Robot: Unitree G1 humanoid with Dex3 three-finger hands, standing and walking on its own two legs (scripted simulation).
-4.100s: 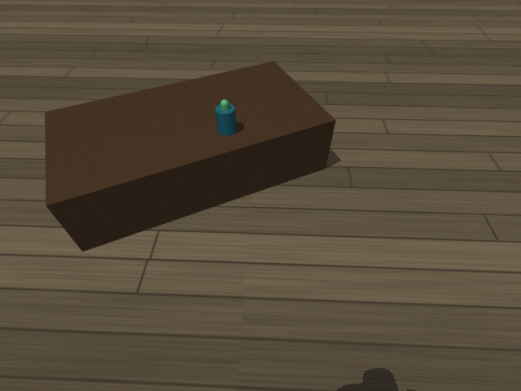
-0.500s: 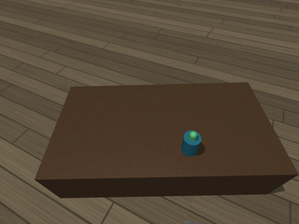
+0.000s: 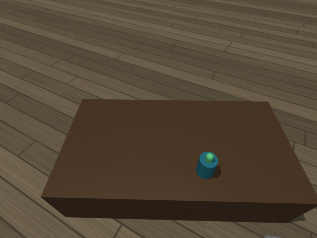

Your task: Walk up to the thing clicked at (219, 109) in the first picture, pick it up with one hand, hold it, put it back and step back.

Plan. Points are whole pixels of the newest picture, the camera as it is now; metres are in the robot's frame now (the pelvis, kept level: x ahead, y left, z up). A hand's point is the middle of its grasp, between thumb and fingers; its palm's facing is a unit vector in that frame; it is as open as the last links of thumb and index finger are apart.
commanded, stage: walk up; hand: right
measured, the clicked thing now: (207, 163) +0.51 -0.22 -0.37
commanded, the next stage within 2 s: stand in 0.70 s
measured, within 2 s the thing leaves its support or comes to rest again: neither
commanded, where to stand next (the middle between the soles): +0.06 +0.01 m, yaw -2 degrees
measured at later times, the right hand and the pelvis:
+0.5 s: hand out of the picture +0.09 -0.26 -0.16, palm faces -0.01 +0.94 -0.33, open 7.4 cm; pelvis +0.01 +0.00 +0.00, yaw +1 degrees
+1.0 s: hand out of the picture +0.10 -0.26 -0.15, palm faces -0.02 +0.94 -0.34, open 7.4 cm; pelvis +0.01 -0.01 +0.00, yaw +0 degrees
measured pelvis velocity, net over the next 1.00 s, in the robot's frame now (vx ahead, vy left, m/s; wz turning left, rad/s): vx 0.01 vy -0.01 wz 0.01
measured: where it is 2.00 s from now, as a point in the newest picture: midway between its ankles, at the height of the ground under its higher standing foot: outside the picture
